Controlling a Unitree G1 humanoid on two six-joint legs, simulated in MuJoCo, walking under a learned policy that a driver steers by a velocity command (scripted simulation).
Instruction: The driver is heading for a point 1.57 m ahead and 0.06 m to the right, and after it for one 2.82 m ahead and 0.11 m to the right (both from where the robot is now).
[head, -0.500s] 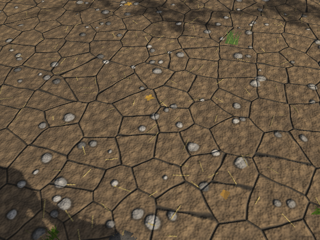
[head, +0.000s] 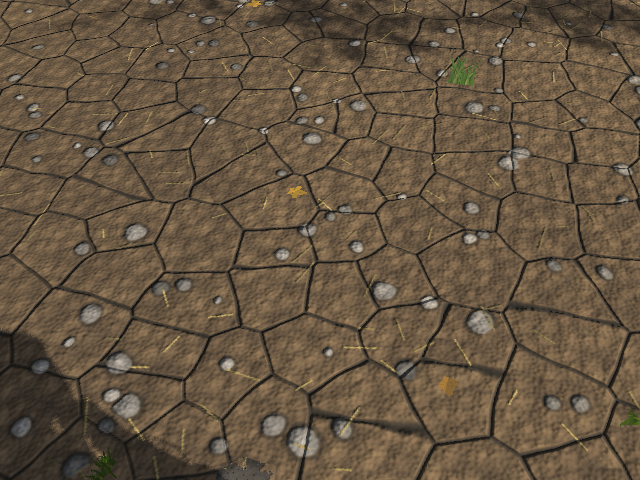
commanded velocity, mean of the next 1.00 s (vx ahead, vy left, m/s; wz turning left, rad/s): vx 0.39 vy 0.00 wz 0.00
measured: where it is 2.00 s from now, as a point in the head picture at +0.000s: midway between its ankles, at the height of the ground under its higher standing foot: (327, 363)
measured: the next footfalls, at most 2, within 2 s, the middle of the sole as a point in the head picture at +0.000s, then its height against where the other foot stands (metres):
right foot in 0.70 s outside the picture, level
left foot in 1.24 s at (278, 368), level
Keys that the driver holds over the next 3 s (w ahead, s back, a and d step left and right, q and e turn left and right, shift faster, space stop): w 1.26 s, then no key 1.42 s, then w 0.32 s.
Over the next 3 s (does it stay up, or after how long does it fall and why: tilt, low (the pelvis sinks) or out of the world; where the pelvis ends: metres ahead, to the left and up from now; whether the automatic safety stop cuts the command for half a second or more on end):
stays up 0.85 -0.02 -0.01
